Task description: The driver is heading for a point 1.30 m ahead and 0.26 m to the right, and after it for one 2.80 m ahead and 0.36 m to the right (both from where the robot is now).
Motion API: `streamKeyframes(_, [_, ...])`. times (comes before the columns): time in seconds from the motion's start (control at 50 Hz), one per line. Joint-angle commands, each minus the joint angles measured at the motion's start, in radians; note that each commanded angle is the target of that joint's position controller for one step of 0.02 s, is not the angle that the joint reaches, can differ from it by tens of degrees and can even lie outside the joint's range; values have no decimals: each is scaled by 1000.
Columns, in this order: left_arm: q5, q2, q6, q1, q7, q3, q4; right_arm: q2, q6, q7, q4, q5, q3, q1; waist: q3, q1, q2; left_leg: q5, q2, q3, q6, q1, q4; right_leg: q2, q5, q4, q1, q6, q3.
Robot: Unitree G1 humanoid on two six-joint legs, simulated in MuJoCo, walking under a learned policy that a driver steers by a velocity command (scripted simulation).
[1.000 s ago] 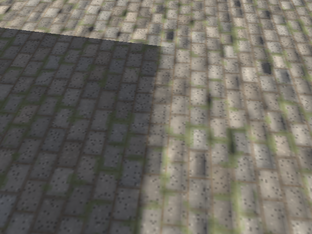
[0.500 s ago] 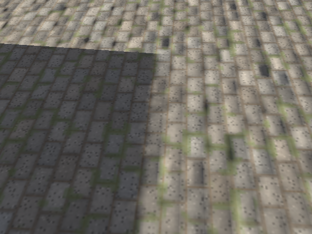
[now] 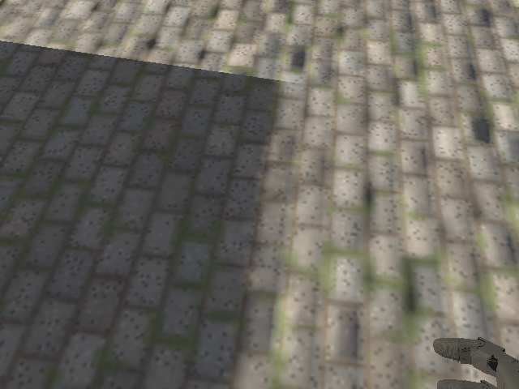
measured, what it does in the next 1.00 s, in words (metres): walks ahead: right foot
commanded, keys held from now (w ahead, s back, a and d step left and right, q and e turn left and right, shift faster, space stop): w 1.00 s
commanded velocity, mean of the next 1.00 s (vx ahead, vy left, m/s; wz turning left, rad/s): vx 0.49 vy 0.00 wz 0.00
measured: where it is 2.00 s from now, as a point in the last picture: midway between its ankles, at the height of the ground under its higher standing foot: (316, 160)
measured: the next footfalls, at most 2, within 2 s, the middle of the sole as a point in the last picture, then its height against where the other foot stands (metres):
right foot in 0.50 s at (345, 384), level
left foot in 1.06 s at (259, 266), level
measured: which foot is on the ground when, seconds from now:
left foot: down 0.00-0.50, up 0.52-1.00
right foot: up 0.00-0.48, down 0.50-1.00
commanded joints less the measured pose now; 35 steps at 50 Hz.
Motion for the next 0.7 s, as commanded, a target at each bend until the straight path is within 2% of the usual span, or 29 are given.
streamKeyframes(0.02, [-32,98,-59,36,-16,7,-87,-176,4,-4,83,-7,-57,409,-338,-178,185,-371,380,-797,231,857,-297,31,-44,743,-726,-34,143])
streamKeyframes(0.04, [-57,147,-74,-73,-18,24,-127,-142,-1,-6,73,-4,-46,315,-175,-153,132,-298,350,-628,189,695,-319,-19,54,737,-771,-49,106])
streamKeyframes(0.06, [-52,139,-80,-120,-10,23,-136,-132,-8,-3,63,-9,-41,242,-110,-119,25,-148,316,-509,171,542,-347,-71,150,689,-723,-47,87])
streamKeyframes(0.08, [-37,132,-75,-133,-4,32,-137,-112,-14,1,60,-20,-36,205,-74,-87,10,-39,277,-412,160,439,-369,-101,202,637,-680,-39,78])
streamKeyframes(0.1, [-30,112,-63,-106,-5,32,-135,-97,-18,2,68,-30,-31,193,-78,-55,42,-2,250,-353,154,379,-396,-127,233,608,-620,-35,85])
streamKeyframes(0.12, [-28,90,-51,-92,-4,31,-135,-91,-21,4,77,-27,-30,195,-74,-41,55,13,238,-322,160,345,-421,-135,239,578,-597,-29,80])
streamKeyframes(0.16, [-21,77,-33,-118,-1,31,-154,-106,-27,0,102,-18,-31,220,-37,-31,58,39,232,-265,173,287,-460,-151,255,511,-619,-9,62])
streamKeyframes(0.22, [-7,87,-29,-253,1,33,-212,-147,-23,-22,128,-20,-39,274,11,-59,40,55,225,-222,176,295,-493,-162,401,341,-729,27,49])
streamKeyframes(0.3, [-9,61,-45,-406,-15,19,-258,-172,-11,-39,154,-9,-40,345,21,-112,36,89,181,-132,129,321,-488,-110,618,52,-677,30,-4])
streamKeyframes(0.36, [-19,64,-50,-496,-30,13,-292,-181,0,-41,188,0,-40,415,31,-145,38,84,213,-133,125,414,-458,-86,631,-41,-680,24,-9])
streamKeyframes(0.4, [-22,78,-54,-532,-42,14,-318,-184,14,-43,203,2,-43,437,34,-143,43,118,253,-145,114,506,-414,-79,573,-83,-707,2,3])
streamKeyframes(0.44, [-23,103,-58,-519,-53,21,-328,-197,27,-47,207,2,-49,430,13,-116,58,204,283,-155,96,574,-357,-65,491,-110,-675,-25,1])
streamKeyframes(0.46, [-24,122,-60,-475,-54,29,-321,-206,32,-48,203,1,-52,414,-16,-86,74,325,282,-149,84,589,-302,-44,451,-118,-604,-41,-17])
streamKeyframes(0.48, [-23,150,-61,-369,-52,46,-293,-206,39,-48,198,-2,-51,391,-81,-24,78,483,251,-119,64,576,-173,-11,445,-140,-455,-66,-48])
streamKeyframes(0.5, [-20,203,-59,-194,-44,72,-242,-178,43,-49,188,-11,-38,393,-199,46,59,489,194,-79,35,482,38,-24,466,-123,-201,-102,-35])
streamKeyframes(0.52, [4,304,-56,-45,-38,97,-216,-88,31,-43,160,-24,-7,481,-372,43,-117,163,81,-23,-26,135,421,-274,419,-109,206,-229,318])
streamKeyframes(0.54, [-5,284,-50,-4,-45,90,-198,-33,9,-36,179,-18,12,531,-460,30,-267,-485,-46,-119,-51,-110,635,-389,244,-272,355,-316,690])
streamKeyframes(0.56, [-12,199,-52,-57,-46,64,-207,-153,-9,-31,167,13,-18,439,-335,41,-177,-473,17,-190,-30,-220,732,-355,157,-311,270,-264,628])
streamKeyframes(0.58, [-12,170,-53,-151,-43,54,-228,-178,-20,-30,142,28,-25,360,-206,18,-129,-372,71,-159,-16,-249,717,-325,214,-335,121,-229,486])
streamKeyframes(0.6, [-7,145,-54,-221,-43,45,-241,-171,-21,-37,139,18,-26,320,-135,-10,-66,-283,115,-136,-20,-213,665,-286,311,-368,-18,-213,381])
streamKeyframes(0.62, [1,122,-57,-259,-46,39,-247,-159,-13,-40,141,5,-32,316,-91,-41,-61,-222,148,-136,-26,-162,609,-248,385,-403,-119,-200,302])
streamKeyframes(0.64, [8,110,-60,-273,-48,36,-245,-137,-1,-41,147,1,-31,336,-88,-66,-76,-186,165,-139,-33,-104,581,-225,418,-433,-176,-195,257])
streamKeyframes(0.66, [6,110,-64,-269,-50,36,-239,-113,11,-41,153,-2,-28,351,-85,-78,-76,-168,168,-132,-41,-79,560,-213,453,-456,-205,-202,225])
streamKeyframes(0.7, [1,131,-71,-247,-47,42,-221,-99,26,-45,144,-7,-28,330,-61,-87,-65,-120,176,-123,-60,-106,502,-205,528,-486,-232,-216,168])
Over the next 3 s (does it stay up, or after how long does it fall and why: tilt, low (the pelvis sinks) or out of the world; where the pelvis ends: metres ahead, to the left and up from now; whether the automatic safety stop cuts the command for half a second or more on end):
stays up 1.58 -0.31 0.02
